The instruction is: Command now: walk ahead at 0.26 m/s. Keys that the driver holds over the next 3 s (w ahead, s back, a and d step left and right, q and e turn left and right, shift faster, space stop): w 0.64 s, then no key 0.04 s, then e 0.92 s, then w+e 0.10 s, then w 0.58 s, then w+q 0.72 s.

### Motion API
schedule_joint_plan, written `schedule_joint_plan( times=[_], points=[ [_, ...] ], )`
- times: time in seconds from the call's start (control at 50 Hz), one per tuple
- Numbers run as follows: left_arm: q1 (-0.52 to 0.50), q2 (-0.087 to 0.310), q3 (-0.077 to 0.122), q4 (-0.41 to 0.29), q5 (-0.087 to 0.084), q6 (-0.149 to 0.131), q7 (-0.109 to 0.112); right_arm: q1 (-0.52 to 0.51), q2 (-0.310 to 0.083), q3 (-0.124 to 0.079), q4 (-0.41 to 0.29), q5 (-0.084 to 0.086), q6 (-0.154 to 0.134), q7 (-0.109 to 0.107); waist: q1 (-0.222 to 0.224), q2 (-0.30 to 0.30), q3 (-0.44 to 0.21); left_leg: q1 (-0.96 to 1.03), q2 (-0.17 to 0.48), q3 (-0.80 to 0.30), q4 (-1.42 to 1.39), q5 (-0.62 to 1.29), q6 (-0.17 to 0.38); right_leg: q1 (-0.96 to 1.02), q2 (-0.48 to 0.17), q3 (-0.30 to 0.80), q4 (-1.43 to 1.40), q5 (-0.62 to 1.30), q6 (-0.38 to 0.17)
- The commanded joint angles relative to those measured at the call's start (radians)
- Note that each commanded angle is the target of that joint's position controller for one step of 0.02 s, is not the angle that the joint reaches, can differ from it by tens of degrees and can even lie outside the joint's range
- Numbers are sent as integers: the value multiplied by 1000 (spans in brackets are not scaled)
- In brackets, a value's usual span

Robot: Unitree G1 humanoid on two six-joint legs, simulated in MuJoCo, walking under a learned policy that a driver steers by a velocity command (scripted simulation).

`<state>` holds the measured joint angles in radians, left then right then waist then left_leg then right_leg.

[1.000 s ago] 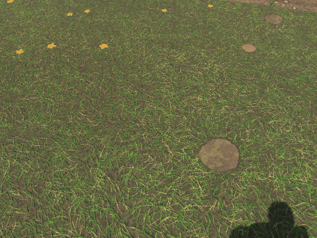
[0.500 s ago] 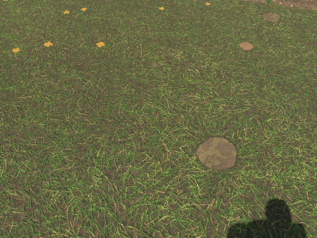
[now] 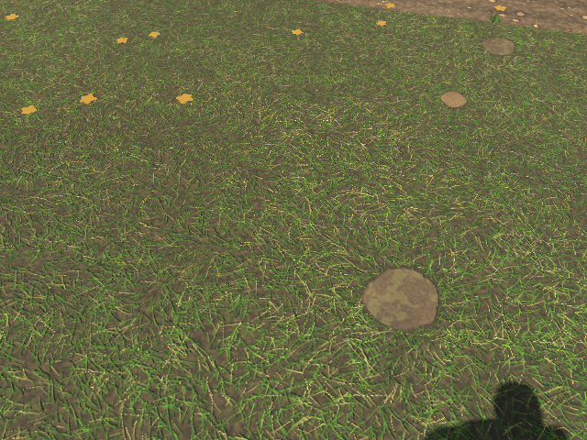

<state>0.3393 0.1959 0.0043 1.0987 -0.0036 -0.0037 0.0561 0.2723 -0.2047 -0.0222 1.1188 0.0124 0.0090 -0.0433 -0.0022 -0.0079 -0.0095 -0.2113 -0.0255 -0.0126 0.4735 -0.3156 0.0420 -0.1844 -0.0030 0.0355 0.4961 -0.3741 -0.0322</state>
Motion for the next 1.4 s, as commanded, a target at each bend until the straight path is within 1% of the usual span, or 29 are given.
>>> schedule_joint_plan(
  times=[0.02,0.08,0.12,0.16,0.18,0.22,0.3,0.38,0.44,0.52,0.58,0.64,0.66,0.68,0.7,0.72,0.76,0.8,0.82,0.86,0.94,1.0,1.06,1.08,1.1,1.12,1.16,1.24,1.4],
  points=[
    [0,66,14,-50,-4,-37,-12,83,-144,-34,-21,10,-31,8,-27,88,137,-1,162,-233,-195,-408,126,-231,12,-25,9,-151,-49],
    [12,47,13,-61,-10,-65,-31,75,-182,-50,-39,16,-41,16,-2,144,129,-54,263,-380,-272,-439,182,-166,11,-56,99,-54,-63],
    [126,50,19,-28,-13,-79,-35,-42,-167,-46,-85,24,-47,22,75,95,149,-198,201,-279,-183,-341,142,-4,-11,-12,-33,-54,-98],
    [345,202,63,31,-32,-88,-37,-158,-64,-18,-156,23,-80,33,147,-242,135,-510,-15,46,277,-88,29,315,-244,409,-294,-98,-206],
    [370,213,65,23,-20,-92,-44,-176,-103,-27,-175,8,-105,38,150,-239,143,-666,-2,15,463,-188,24,402,-348,561,-295,86,-250],
    [299,140,48,-12,-2,-106,-52,-123,-128,-40,-162,25,-125,56,76,-95,116,-720,76,-43,617,-97,47,431,-333,445,-265,323,-227],
    [246,84,29,-42,-7,-78,-48,-174,-87,-38,-180,26,-115,68,48,-72,114,-614,122,9,469,98,22,329,-242,196,-321,508,-166],
    [252,125,43,-49,11,-83,-32,-207,-71,-31,-186,10,-107,95,41,-69,95,-485,98,40,487,344,11,168,-214,91,-279,531,-167],
    [394,117,46,-5,-1,-111,7,-476,-102,-36,-305,25,-146,105,123,-84,212,-935,151,-48,312,358,23,503,-265,186,-229,387,-129],
    [229,146,51,-80,-11,-121,7,-463,-58,-18,-354,5,-147,147,93,-56,192,-302,102,-7,52,854,15,-20,-168,21,-247,140,-81],
    [252,132,59,-69,-29,-98,-10,-449,-101,-25,-362,18,-129,132,100,-52,202,-279,94,-6,-24,802,5,103,-142,-5,-89,191,-46],
    [260,145,56,-73,-8,-58,-7,-167,-162,-54,-256,14,-139,128,21,-75,21,-69,95,14,-71,804,-4,261,-124,29,415,514,-29],
    [214,144,54,-66,-12,-58,-18,35,-196,-70,-185,8,-141,123,-97,-40,-53,173,113,36,-151,935,2,151,-87,5,710,518,3],
    [216,91,50,-61,-9,-67,-27,201,-229,-68,-120,-24,-140,122,-157,161,-112,468,223,-32,-127,1145,56,-129,50,-20,1164,-196,71],
    [462,-14,31,-18,-22,-78,-43,239,-300,-63,-127,-59,-148,117,-57,413,-313,906,403,-143,380,1775,153,-521,87,212,1446,-583,72],
    [421,72,38,-60,-47,-107,-58,273,-273,-69,-123,-42,-128,112,-105,396,-446,923,457,-238,349,1833,227,-596,62,291,1403,-505,78],
    [246,115,46,-156,-94,-96,-37,157,-279,-82,-118,-27,-94,105,-37,87,-492,709,526,-448,88,913,312,-628,-64,153,1260,-336,96],
    [154,133,60,-163,-58,-45,-10,-36,-200,-54,-197,-23,-110,95,2,-26,-266,184,551,-437,-74,682,311,-515,-126,117,1191,-83,57],
    [106,90,62,-189,-43,-17,1,-160,-192,-49,-212,-28,-115,85,65,7,-85,-101,464,-252,-131,729,255,-411,-133,92,1025,-45,68],
    [61,55,62,-236,-25,-18,1,-206,-171,-47,-209,-45,-115,66,86,134,7,-227,331,-28,-164,768,186,-341,-129,61,688,61,77],
    [-6,56,69,-297,-13,-40,-47,-169,-180,-53,-211,-17,-99,4,72,173,-92,-66,293,95,-117,835,145,-222,-76,-5,314,353,59],
    [-77,85,87,-362,7,-17,-76,-164,-198,-67,-215,21,-69,-14,65,112,-63,-17,335,112,-67,690,108,-201,-61,-22,240,334,4],
    [0,150,127,-371,19,-2,-84,-122,-192,-78,-217,20,-28,-11,97,-1,-45,-56,261,171,193,496,33,-52,6,-56,128,359,-76],
    [13,268,159,-398,21,-5,-72,-59,-188,-79,-230,-8,-19,-5,77,-253,-37,-167,116,237,516,208,-56,21,-122,193,6,862,-160],
    [8,319,154,-429,40,-12,-77,-4,-145,-61,-256,-31,-13,10,15,-356,-153,-372,-46,82,805,-403,-91,176,-315,573,-55,933,-337],
    [-10,275,138,-451,35,-22,-91,-19,-158,-62,-260,-3,-6,19,27,-245,-230,-418,-32,-70,891,-394,-62,164,-334,644,-139,632,-355],
    [-127,211,120,-485,4,-26,-90,-101,-182,-74,-268,6,12,11,2,-61,-97,-471,11,-85,861,-217,-31,19,-251,491,-165,336,-246],
    [-169,206,117,-526,14,-5,-56,-119,-173,-84,-270,-13,20,5,-23,-98,-102,-345,23,-74,649,-58,-46,-98,-136,361,-182,231,-167],
    [-121,236,128,-557,5,23,-12,-211,-158,-75,-302,-12,4,6,21,-137,-85,-311,-2,-112,348,-24,-87,-67,-118,439,-213,14,-168]
  ],
)
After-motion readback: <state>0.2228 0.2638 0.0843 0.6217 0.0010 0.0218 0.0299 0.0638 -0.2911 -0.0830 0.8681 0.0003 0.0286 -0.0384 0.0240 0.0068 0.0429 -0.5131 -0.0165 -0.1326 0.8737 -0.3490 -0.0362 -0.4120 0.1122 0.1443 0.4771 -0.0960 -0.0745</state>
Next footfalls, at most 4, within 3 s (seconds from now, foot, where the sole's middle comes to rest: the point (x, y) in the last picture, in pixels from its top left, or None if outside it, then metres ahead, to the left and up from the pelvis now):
0.68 left None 0.52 0.18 -0.94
1.06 right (324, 407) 0.69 -0.05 -0.94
1.58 left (243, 395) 0.72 0.17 -0.94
2.10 right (372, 394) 0.73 -0.18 -0.94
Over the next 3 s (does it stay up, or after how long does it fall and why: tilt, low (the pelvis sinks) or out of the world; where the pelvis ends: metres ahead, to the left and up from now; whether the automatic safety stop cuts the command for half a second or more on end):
stays up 1.18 -0.23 -0.34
